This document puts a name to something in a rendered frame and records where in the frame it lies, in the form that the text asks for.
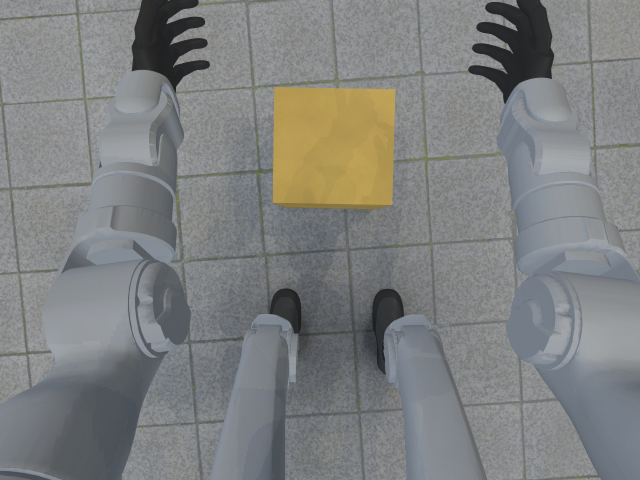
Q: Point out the left robot thigh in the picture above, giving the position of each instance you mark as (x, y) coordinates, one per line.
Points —
(252, 440)

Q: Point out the left robot hand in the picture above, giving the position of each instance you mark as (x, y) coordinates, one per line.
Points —
(151, 50)

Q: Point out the right robot forearm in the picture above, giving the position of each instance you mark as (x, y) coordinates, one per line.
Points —
(555, 193)

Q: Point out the right robot upper arm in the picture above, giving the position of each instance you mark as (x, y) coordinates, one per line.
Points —
(582, 334)

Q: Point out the right robot hand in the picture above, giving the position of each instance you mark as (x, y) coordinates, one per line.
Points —
(532, 55)

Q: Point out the left robot upper arm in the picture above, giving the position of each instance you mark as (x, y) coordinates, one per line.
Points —
(109, 327)

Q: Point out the left robot forearm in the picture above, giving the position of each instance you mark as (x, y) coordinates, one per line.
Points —
(134, 182)

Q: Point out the left robot shin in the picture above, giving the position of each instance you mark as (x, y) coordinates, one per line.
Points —
(269, 319)

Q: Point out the carton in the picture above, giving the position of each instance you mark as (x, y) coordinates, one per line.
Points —
(333, 148)

